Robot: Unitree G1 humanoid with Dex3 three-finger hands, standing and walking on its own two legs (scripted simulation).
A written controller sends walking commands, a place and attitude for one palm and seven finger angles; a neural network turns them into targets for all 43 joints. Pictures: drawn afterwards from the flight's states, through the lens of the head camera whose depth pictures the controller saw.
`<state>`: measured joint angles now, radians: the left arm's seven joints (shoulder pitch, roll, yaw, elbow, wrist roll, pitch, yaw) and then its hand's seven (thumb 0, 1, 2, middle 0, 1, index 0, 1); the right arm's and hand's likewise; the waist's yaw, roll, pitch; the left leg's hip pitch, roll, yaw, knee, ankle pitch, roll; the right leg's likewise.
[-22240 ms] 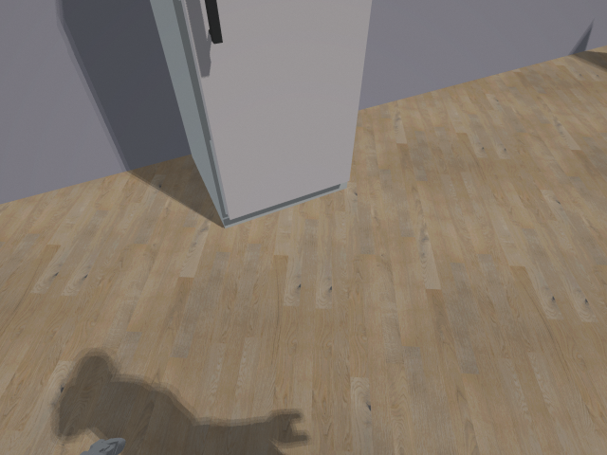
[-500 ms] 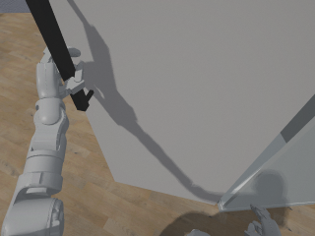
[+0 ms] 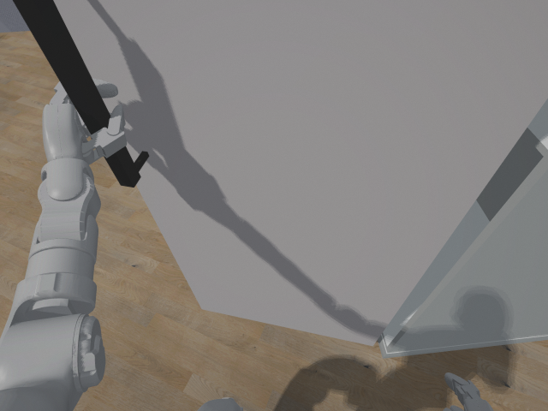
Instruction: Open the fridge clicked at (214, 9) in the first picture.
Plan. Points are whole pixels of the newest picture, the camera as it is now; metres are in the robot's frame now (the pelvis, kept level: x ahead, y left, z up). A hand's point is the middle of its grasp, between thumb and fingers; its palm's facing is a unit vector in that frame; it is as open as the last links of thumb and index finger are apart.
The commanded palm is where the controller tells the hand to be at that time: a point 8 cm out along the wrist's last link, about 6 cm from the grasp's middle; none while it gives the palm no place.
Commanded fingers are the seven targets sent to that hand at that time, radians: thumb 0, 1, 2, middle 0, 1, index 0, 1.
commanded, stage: loosen the grip on the handle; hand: left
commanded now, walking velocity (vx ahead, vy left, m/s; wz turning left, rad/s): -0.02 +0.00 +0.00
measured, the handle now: (98, 92) +0.47 +0.25 +0.22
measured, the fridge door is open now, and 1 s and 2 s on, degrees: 72 70 70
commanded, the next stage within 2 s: slip the hand off the handle in 0.66 s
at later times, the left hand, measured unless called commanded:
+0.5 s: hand (120, 138) +0.45 +0.24 +0.16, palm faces +0.31 -0.93 -0.18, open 12.8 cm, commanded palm +0.41 +0.29 +0.16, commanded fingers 0.00 -0.55 0.20 -0.29 -1.20 -0.29 -1.20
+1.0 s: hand (91, 136) +0.46 +0.29 +0.16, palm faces +0.40 -0.90 -0.19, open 14.6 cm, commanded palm +0.42 +0.33 +0.16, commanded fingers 0.00 -0.55 0.20 -0.25 -1.15 -0.25 -1.15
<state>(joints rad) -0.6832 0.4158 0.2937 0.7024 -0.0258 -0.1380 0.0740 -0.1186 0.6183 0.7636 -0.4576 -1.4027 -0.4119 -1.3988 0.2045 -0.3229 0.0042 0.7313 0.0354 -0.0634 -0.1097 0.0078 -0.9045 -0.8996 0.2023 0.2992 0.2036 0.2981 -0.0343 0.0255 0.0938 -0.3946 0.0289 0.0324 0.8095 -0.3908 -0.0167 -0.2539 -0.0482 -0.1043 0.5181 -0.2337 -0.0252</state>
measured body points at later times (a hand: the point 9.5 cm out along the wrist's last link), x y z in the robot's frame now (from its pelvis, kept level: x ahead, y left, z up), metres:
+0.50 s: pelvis -0.01 +0.05 -0.01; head +0.01 +0.05 +0.44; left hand +0.43 +0.29 +0.17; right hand +0.07 -0.20 -0.12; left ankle +0.04 +0.14 -0.74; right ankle +0.03 -0.10 -0.74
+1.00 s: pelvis +0.03 +0.01 -0.01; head +0.07 +0.01 +0.44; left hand +0.44 +0.33 +0.17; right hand +0.14 -0.26 -0.11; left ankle +0.04 +0.14 -0.74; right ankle +0.03 -0.10 -0.74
